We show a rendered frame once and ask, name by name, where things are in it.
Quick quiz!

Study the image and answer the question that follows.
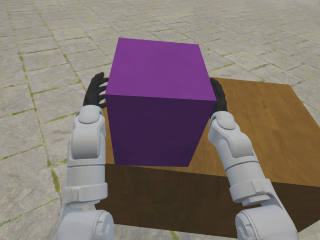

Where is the carton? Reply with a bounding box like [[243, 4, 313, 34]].
[[105, 37, 217, 167]]

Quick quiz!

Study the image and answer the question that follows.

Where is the right robot hand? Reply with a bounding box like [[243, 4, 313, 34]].
[[210, 77, 228, 119]]

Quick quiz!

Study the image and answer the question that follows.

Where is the robot right forearm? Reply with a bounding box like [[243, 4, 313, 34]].
[[207, 111, 300, 240]]

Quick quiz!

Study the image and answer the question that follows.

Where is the robot left upper arm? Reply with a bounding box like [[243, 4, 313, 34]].
[[56, 209, 115, 240]]

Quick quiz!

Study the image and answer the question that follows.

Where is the left robot hand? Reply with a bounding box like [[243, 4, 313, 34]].
[[83, 72, 109, 109]]

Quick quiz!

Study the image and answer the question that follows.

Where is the robot left forearm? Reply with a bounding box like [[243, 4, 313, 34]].
[[55, 105, 108, 240]]

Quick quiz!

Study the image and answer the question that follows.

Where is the robot right upper arm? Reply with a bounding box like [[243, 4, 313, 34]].
[[235, 204, 298, 240]]

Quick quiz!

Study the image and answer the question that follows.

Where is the pedestal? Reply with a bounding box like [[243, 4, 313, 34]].
[[94, 77, 320, 239]]

